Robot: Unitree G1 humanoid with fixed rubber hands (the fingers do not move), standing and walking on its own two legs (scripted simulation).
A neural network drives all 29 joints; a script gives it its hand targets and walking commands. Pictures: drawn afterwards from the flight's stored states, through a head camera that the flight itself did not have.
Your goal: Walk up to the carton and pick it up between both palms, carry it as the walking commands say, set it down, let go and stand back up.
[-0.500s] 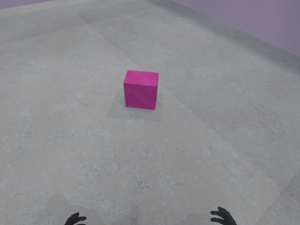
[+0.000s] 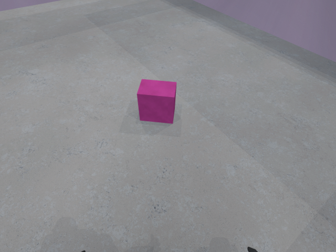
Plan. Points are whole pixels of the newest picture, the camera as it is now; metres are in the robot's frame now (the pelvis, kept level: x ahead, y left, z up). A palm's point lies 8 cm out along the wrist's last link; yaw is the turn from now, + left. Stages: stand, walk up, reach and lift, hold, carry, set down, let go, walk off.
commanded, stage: stand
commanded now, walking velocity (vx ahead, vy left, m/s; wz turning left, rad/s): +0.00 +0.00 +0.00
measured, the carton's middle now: (157, 101) +1.28 +0.05 -0.62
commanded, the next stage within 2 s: walk up in 0.96 s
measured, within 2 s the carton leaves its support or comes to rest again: neither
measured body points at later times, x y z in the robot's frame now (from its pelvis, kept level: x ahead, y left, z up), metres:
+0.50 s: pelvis +0.00 +0.00 +0.01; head +0.01 +0.00 +0.46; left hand +0.04 +0.23 -0.14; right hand +0.04 -0.24 -0.14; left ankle +0.00 +0.12 -0.73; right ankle -0.01 -0.12 -0.73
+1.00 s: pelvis -0.01 +0.00 +0.01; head +0.00 +0.00 +0.46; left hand -0.02 +0.22 -0.15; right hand -0.02 -0.22 -0.15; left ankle +0.00 +0.12 -0.73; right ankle -0.01 -0.12 -0.73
